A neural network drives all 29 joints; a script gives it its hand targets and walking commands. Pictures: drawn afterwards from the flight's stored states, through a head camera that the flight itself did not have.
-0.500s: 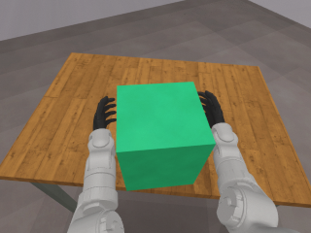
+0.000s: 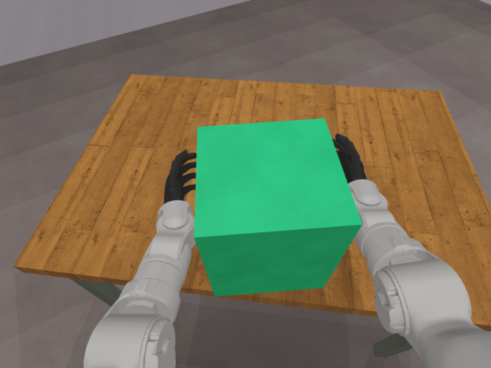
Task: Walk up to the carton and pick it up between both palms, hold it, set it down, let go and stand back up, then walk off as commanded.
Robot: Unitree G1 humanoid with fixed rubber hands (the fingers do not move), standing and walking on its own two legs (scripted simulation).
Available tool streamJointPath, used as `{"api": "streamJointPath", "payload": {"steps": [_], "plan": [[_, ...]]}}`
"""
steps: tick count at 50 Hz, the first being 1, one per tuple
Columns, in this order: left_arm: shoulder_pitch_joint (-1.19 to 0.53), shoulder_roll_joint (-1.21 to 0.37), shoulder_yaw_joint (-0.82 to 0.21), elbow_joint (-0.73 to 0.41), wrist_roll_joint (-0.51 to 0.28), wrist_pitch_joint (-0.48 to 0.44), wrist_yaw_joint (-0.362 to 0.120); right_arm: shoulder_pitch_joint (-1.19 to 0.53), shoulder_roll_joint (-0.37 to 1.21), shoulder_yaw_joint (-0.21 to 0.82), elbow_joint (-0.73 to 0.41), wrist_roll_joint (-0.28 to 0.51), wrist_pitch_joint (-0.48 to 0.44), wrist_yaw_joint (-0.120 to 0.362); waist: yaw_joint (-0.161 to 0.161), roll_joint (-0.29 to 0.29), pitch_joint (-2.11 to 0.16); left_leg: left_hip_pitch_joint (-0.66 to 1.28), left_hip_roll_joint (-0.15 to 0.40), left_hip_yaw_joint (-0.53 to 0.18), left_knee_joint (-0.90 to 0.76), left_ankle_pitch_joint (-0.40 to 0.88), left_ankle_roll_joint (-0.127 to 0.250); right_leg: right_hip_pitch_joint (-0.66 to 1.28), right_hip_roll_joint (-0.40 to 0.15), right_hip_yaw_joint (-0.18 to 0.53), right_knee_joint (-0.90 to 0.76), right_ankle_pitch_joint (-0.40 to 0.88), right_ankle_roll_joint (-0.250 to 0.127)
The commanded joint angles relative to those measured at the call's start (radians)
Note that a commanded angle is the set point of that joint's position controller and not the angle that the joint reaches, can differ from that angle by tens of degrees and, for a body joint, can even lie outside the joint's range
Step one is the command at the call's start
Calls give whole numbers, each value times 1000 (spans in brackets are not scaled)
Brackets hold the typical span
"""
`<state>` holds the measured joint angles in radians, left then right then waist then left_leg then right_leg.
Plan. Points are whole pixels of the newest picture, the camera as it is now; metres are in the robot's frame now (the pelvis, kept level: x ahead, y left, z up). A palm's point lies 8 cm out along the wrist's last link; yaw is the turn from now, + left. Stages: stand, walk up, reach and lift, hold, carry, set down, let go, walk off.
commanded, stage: set down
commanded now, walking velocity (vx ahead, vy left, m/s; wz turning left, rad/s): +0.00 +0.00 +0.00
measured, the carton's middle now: (265, 214) +0.38 +0.02 +0.01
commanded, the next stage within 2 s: none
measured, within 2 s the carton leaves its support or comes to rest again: neither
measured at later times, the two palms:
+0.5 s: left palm (167, 230) +0.32 +0.17 +0.03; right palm (388, 215) +0.39 -0.19 +0.03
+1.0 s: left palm (164, 267) +0.26 +0.17 +0.02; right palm (412, 265) +0.31 -0.22 +0.02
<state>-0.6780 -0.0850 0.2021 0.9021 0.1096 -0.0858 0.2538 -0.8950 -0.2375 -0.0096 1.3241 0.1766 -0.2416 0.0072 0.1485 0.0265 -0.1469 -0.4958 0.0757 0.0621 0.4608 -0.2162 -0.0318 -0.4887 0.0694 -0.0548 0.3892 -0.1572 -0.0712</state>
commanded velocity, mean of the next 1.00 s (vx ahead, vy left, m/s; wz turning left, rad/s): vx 0.00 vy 0.00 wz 0.00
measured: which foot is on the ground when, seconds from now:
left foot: down 0.00-1.00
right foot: down 0.00-1.00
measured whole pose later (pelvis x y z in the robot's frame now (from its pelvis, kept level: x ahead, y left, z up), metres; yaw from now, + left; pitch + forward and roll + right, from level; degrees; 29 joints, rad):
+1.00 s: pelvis -0.01 -0.01 +0.01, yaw +2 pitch +3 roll +0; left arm -0.12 -0.04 0.01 0.47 0.04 -0.09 0.24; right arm -0.28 -0.34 0.11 0.91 0.37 -0.34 0.14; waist 0.06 -0.03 -0.04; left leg -0.24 0.05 0.03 0.38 -0.19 -0.04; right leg -0.24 0.06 -0.05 0.37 -0.17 -0.08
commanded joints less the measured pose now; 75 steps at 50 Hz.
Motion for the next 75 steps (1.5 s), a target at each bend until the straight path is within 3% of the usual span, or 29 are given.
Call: {"api": "streamJointPath", "payload": {"steps": [1, 3, 4, 7, 10, 12, 17, 19, 21, 25, 29, 37, 41, 45, 47, 49, 50, 51, 54, 58, 60, 63, 64, 67, 69, 70, 72, 74, 75], "plan": [[-328, 48, -12, -88, -16, -76, -7, -425, -172, 41, -64, 56, -58, -9, -23, -107, -521, 103, -48, -2, 41, 396, -17, 360, -3, 66, 63, 414, 47], [-312, 44, -25, -96, -29, -96, -15, -408, -177, 61, -56, 76, -75, -7, -37, -117, -547, 106, -45, -5, 51, 428, -22, 378, 3, 63, 74, 477, 51], [-299, 63, -7, -88, -22, -104, -18, -411, -174, 78, -63, 90, -81, -6, -21, -124, -556, 78, -48, -1, 49, 418, -18, 399, -4, 73, 76, 493, 58], [-223, 68, -6, -100, -14, -116, -36, -319, -173, 118, -39, 125, -100, -4, -28, -116, -528, 22, -62, 2, 38, 416, -17, 508, -19, 93, 92, 594, 75], [-204, 95, -7, -146, -25, -136, -44, -312, -186, 132, -99, 156, -120, 13, -15, -125, -525, 7, -64, 0, 27, 385, -9, 525, -26, 95, 95, 566, 83], [-184, 100, -29, -174, -45, -143, -48, -279, -197, 142, -142, 170, -131, 25, -28, -121, -520, -4, -65, -8, 18, 359, -5, 530, -33, 100, 87, 537, 84], [-163, 80, -99, -259, -79, -138, -32, -241, -230, 102, -222, 187, -130, 52, -53, -86, -506, 65, -57, -20, -2, 279, -7, 424, -26, 85, 48, 319, 62], [-118, 77, -129, -277, -106, -127, -28, -196, -243, 104, -264, 192, -128, 66, -55, -105, -482, 102, -51, -22, -6, 279, 0, 385, -18, 75, 29, 274, 55], [-116, 95, -105, -243, -104, -115, -25, -191, -239, 127, -283, 190, -111, 78, -27, -129, -429, 74, -52, -16, -18, 213, 8, 380, -29, 95, 19, 169, 53], [-100, 94, -118, -268, -108, -90, -14, -117, -235, 103, -282, 178, -91, 87, -42, -129, -348, 76, -49, -17, -32, 137, 16, 357, -42, 113, 1, 39, 48], [-28, 97, -103, -287, -74, -65, -20, -42, -232, 106, -307, 179, -92, 90, -34, -119, -302, 99, -57, -19, -39, 160, 14, 407, -60, 133, -7, 83, 50], [117, 65, -164, -407, -72, -39, -22, 127, -248, 79, -361, 179, -112, 103, -82, -109, -218, 211, -55, -33, -73, 197, 13, 429, -54, 102, -30, 132, 48], [184, 74, -164, -478, -64, -43, -22, 213, -250, 73, -470, 175, -131, 109, -82, -122, -227, 218, -59, -25, -78, 209, 15, 472, -66, 115, -34, 165, 53], [308, 45, -197, -561, -61, -39, -16, 333, -265, 71, -516, 199, -138, 129, -88, -99, -199, 294, -56, -38, -90, 268, 11, 453, -51, 94, -42, 220, 35], [324, 37, -215, -595, -59, -40, -11, 368, -269, 67, -530, 200, -140, 140, -90, -89, -186, 322, -53, -37, -96, 252, 11, 426, -48, 90, -53, 183, 26], [416, 31, -222, -605, -56, -31, -20, 448, -267, 73, -561, 207, -146, 144, -98, -89, -178, 346, -59, -41, -93, 301, 13, 440, -44, 86, -52, 257, 22], [413, 34, -207, -608, -49, -30, -16, 440, -273, 68, -584, 201, -146, 147, -83, -107, -164, 329, -59, -41, -98, 283, 17, 447, -52, 100, -58, 230, 24], [373, 40, -214, -587, -48, -28, -19, 416, -263, 70, -570, 190, -141, 148, -85, -111, -133, 300, -64, -35, -108, 220, 23, 431, -64, 113, -68, 169, 23], [430, 40, -223, -652, -60, -31, -16, 493, -276, 57, -635, 194, -142, 157, -91, -143, -120, 297, -64, -40, -118, 196, 29, 447, -69, 119, -70, 145, 24], [487, 21, -243, -669, -50, -15, -4, 548, -280, 47, -651, 193, -124, 172, -90, -126, -50, 315, -58, -39, -132, 157, 30, 410, -69, 120, -87, 74, 11], [539, 7, -250, -696, -39, -6, 2, 594, -293, 31, -681, 201, -122, 177, -87, -110, -70, 346, -57, -46, -131, 195, 23, 421, -64, 112, -86, 115, 2], [611, -4, -256, -721, -36, 10, -5, 671, -291, 38, -699, 203, -116, 181, -101, -132, -36, 354, -60, -47, -142, 217, 30, 452, -61, 117, -89, 168, 4], [581, 8, -240, -699, -24, 12, -5, 650, -287, 40, -697, 205, -114, 182, -99, -128, -22, 323, -68, -42, -145, 174, 35, 451, -70, 132, -92, 135, 7], [668, 2, -256, -782, -17, 14, -2, 726, -279, 41, -749, 201, -112, 183, -102, -129, -6, 328, -68, -44, -149, 194, 36, 486, -75, 136, -88, 171, 9], [647, 4, -274, -792, -28, 19, 3, 716, -289, 26, -750, 199, -109, 185, -105, -120, -2, 336, -66, -42, -158, 153, 39, 458, -69, 130, -86, 134, 8], [727, 1, -275, -827, -32, 20, 2, 777, -296, 17, -789, 195, -110, 186, -114, -131, 1, 356, -63, -44, -158, 175, 41, 474, -71, 131, -90, 158, 8], [674, 7, -275, -813, -31, 23, 8, 741, -278, 19, -801, 191, -98, 186, -106, -115, 30, 322, -68, -37, -164, 112, 41, 441, -79, 142, -95, 78, 6], [757, -2, -284, -883, -29, 23, 17, 829, -281, 16, -833, 197, -96, 194, -97, -100, 24, 387, -60, -44, -161, 157, 33, 435, -67, 126, -97, 100, -1], [765, -16, -302, -888, -30, 32, 18, 838, -303, -2, -825, 192, -91, 196, -111, -107, 44, 393, -54, -51, -166, 151, 32, 416, -63, 119, -102, 87, -5]]}}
